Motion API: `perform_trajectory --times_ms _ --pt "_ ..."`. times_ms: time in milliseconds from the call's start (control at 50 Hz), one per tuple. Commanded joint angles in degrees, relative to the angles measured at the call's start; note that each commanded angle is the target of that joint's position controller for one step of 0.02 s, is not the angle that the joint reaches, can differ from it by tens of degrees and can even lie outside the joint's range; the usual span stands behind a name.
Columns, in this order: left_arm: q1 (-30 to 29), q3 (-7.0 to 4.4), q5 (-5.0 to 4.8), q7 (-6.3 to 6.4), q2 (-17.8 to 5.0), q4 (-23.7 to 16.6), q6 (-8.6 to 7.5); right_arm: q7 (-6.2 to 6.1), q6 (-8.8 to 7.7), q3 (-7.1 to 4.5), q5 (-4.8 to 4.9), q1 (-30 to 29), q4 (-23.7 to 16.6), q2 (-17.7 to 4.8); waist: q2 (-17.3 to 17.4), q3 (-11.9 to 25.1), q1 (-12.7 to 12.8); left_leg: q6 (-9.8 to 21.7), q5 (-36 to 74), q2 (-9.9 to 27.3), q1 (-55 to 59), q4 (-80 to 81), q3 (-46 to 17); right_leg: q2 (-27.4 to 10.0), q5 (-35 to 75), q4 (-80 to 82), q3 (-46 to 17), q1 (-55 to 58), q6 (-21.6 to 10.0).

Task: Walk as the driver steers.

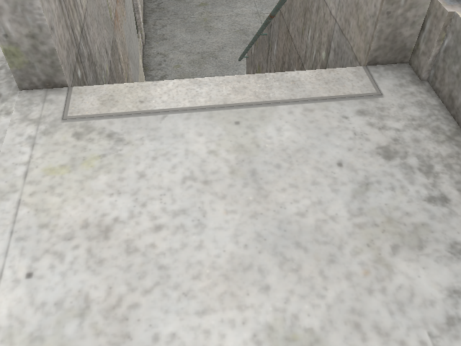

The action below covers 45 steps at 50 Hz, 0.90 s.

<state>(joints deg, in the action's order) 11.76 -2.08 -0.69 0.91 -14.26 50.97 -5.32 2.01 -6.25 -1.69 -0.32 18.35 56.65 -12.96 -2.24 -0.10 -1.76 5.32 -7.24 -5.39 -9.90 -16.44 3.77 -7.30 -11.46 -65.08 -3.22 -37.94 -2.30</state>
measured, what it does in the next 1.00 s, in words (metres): walks ahead: right foot, then left foot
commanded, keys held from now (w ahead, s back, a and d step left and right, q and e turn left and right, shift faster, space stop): w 1.00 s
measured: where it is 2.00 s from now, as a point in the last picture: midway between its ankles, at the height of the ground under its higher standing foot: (244, 203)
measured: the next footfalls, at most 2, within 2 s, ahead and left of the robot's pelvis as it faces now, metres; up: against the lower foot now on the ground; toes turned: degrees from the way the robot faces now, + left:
right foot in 0.30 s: +0.34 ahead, -0.17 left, +0.00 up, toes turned -2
left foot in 0.86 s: +0.65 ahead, +0.07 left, +0.00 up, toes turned +3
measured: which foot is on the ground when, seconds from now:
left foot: down 0.00-0.32, up 0.34-0.84, down 0.86-1.00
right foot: up 0.00-0.28, down 0.30-0.86, up 0.88-1.00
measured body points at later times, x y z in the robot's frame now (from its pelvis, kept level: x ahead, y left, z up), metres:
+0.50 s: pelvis +0.28 -0.08 +0.00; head +0.29 -0.10 +0.45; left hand +0.33 +0.18 -0.12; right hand +0.37 -0.35 -0.14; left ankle +0.29 +0.08 -0.66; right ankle +0.29 -0.16 -0.74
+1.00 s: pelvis +0.55 -0.01 -0.01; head +0.58 +0.00 +0.44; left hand +0.59 +0.25 -0.15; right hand +0.66 -0.27 -0.13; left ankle +0.61 +0.07 -0.74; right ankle +0.47 -0.17 -0.65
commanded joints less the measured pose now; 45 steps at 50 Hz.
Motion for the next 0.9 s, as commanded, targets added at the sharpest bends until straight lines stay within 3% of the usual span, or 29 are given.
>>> perform_trajectory --times_ms 20,100,200,240,260,280,300,320,340,360,380,400,420,460,500,560,640,740,800,820,840,860,880,900 --pt "1.9 -0.75 0.71 0.38 -2.6 -2.4 0.21 -1.13 -1.01 -1.21 0.10 -2.3 -3.2 -7.6 4.2 -3.1 2.7 9.8 4.2 16.0 -6.1 11.7 -11.8 -2.4 9.3 8.2 -0.1 -1.1 1.5" --pt "-7.4 -0.35 0.16 -0.34 -1.6 -4.8 -0.45 -1.97 -0.25 -1.47 1.01 2.3 -2.2 -9.2 4.4 -3.1 -0.7 7.2 5.0 15.1 -1.1 10.7 -9.1 0.3 17.6 24.8 2.2 0.8 2.0" --pt "-14.3 -0.17 -0.59 -2.09 -2.5 -7.7 -0.99 -2.11 0.97 -1.82 1.52 6.5 -0.2 -9.7 5.2 -4.7 -2.8 6.4 3.5 18.8 8.4 6.5 -10.3 1.9 12.4 33.3 2.4 0.5 0.9" --pt "-12.9 -0.58 -0.59 -2.66 -3.8 -8.0 -1.50 -2.25 1.58 -2.16 1.55 5.9 -0.2 -10.4 6.0 -3.8 -1.2 5.5 6.7 20.1 10.9 3.3 -11.1 2.9 7.7 35.7 3.0 3.9 -0.8" --pt "-9.6 -1.16 -0.54 -2.74 -4.9 -7.3 -1.73 -2.27 1.90 -2.25 1.51 4.7 -0.4 -10.8 6.6 -2.0 1.0 4.7 13.8 19.7 10.9 -0.5 -10.4 4.3 6.2 36.8 4.3 9.2 -1.8" --pt "-2.0 -2.43 -0.44 -2.56 -7.0 -5.0 -1.87 -2.25 2.21 -1.92 1.22 3.8 -0.8 -10.0 6.1 2.3 4.9 3.4 23.0 16.8 9.7 -9.5 -8.0 6.3 5.8 38.1 5.7 19.2 -3.2" --pt "9.8 -3.99 -0.03 -2.10 -11.3 -2.1 -1.98 -2.22 2.17 -0.91 0.37 3.2 -2.1 -7.8 2.7 10.8 9.3 1.3 20.0 13.3 0.9 -25.6 -4.7 0.4 7.2 36.5 -0.8 36.4 -6.6" --pt "17.0 -5.59 0.82 -2.01 -17.8 -0.7 -1.45 -1.67 0.85 1.17 0.19 9.2 -3.1 -0.9 -12.0 18.9 8.1 -3.3 -3.4 3.4 -23.6 -48.8 -0.8 -13.8 1.1 40.2 -26.0 59.3 -15.7" --pt "17.8 -4.26 0.68 -2.23 -12.9 -0.4 -1.41 -1.37 -0.74 0.71 1.25 9.1 -2.1 -3.7 -12.4 22.4 8.6 -2.7 -24.1 2.8 -31.7 -57.9 -9.8 -16.3 -3.9 47.7 -39.7 61.4 -17.6" --pt "12.2 -3.07 0.36 -2.22 -9.4 -1.4 -1.53 -1.15 -1.53 -0.72 2.75 3.6 -3.6 -9.0 -8.4 13.4 7.4 -1.4 -20.6 6.5 -36.4 -60.9 -10.4 -14.4 -4.0 48.1 -31.2 54.0 -14.1" --pt "6.5 -2.31 0.28 -2.22 -7.3 -2.8 -1.39 -1.38 -1.60 -0.87 2.77 -0.1 -4.6 -9.4 -4.1 8.6 5.7 -1.1 -14.8 9.8 -35.0 -59.0 -8.8 -12.0 0.3 49.2 -22.7 45.4 -12.1" --pt "2.7 -1.69 0.46 -2.52 -5.5 -3.4 -1.29 -1.75 -1.20 -1.09 1.96 -2.0 -4.9 -8.5 -1.1 4.8 4.0 -1.4 -10.8 11.6 -32.7 -55.2 -7.9 -9.4 4.2 51.5 -17.0 37.8 -11.1" --pt "1.0 -1.25 0.81 -2.77 -4.1 -3.4 -1.42 -2.03 -0.35 -1.42 1.39 -1.5 -4.8 -7.7 -1.8 3.0 2.1 -1.6 -8.1 13.3 -29.1 -51.7 -8.0 -7.0 6.6 53.6 -12.6 32.8 -9.9" --pt "2.2 -1.32 0.97 -3.02 -4.2 -2.0 -1.70 -2.18 1.11 -1.24 1.17 0.5 -4.1 -5.0 -2.4 1.9 0.6 -2.4 -5.5 13.5 -25.6 -49.2 -7.0 -5.2 11.5 56.0 -8.3 28.5 -10.3" --pt "4.4 -1.78 1.03 -2.58 -5.8 -0.7 -1.86 -2.37 1.67 -1.49 0.90 -1.4 -5.1 -5.0 -1.4 0.4 0.4 -3.3 -1.8 13.7 -28.4 -45.5 -6.8 -5.0 16.5 57.1 -5.6 28.5 -10.9" --pt "7.2 -1.89 0.86 -1.57 -6.5 0.7 -1.31 -2.30 1.58 -1.63 0.53 -8.3 -7.5 -4.7 -0.8 -1.1 1.7 -4.2 5.9 13.7 -32.5 -35.5 -6.5 -4.7 18.7 57.9 -3.2 30.9 -10.4" --pt "10.4 -1.98 0.29 -0.82 -7.4 2.1 -0.89 -1.60 1.14 -1.19 0.91 -16.5 -9.7 -3.7 -1.1 -2.9 4.2 -4.1 13.8 11.6 -30.0 -22.5 -4.5 -3.6 14.7 59.1 -0.4 32.3 -8.9" --pt "14.2 -2.41 -0.22 -0.37 -7.9 4.7 0.21 -0.13 0.49 -0.91 1.48 -23.3 -12.5 -4.1 -1.2 -5.6 5.7 -2.6 10.1 10.6 -31.9 -15.4 -4.6 -7.1 14.7 56.1 -0.9 41.1 -8.6" --pt "12.7 -2.95 -0.34 -0.06 -9.0 4.9 0.97 0.60 -0.10 -1.50 1.51 -21.1 -12.7 -5.7 -2.3 -3.5 3.3 -0.5 4.0 8.7 -25.3 -13.1 -3.0 -8.2 24.4 51.0 -0.7 43.8 -7.2" --pt "11.5 -3.07 -0.27 -0.04 -9.4 4.6 1.24 0.51 -0.21 -2.25 1.44 -17.0 -11.6 -7.1 -3.1 -0.8 0.9 0.5 2.9 6.6 -18.4 -12.7 -1.3 -7.3 33.9 46.3 0.2 43.3 -6.5" --pt "10.5 -2.70 -0.02 -0.07 -8.5 4.3 1.58 0.19 -0.19 -3.64 1.36 -8.0 -8.7 -9.4 -2.5 4.3 -3.4 1.9 3.6 4.7 -6.4 -12.0 0.1 -4.3 40.3 36.1 2.4 40.6 -5.1" --pt "10.5 -1.84 0.72 -0.12 -6.9 3.0 1.56 -0.36 -0.10 -4.99 0.83 3.0 -6.2 -13.4 1.9 12.4 -7.1 5.3 4.8 12.6 11.9 -13.7 -8.8 -0.9 29.4 19.5 4.8 29.1 -3.1" --pt "17.8 0.38 0.74 -0.91 0.8 2.9 0.28 -0.39 0.28 -6.06 0.32 8.7 -4.7 -18.1 16.7 20.6 -4.2 14.8 -5.8 26.6 33.3 -8.4 -36.3 9.9 -4.4 -3.3 5.0 4.7 1.2" --pt "15.9 -0.31 -0.26 -1.19 -2.7 3.8 -1.32 -0.31 0.27 -4.52 0.64 8.1 -4.9 -13.2 14.9 22.2 -5.3 14.1 -9.8 27.6 33.5 -1.6 -45.9 9.7 -20.8 -11.1 -4.2 -2.0 0.0"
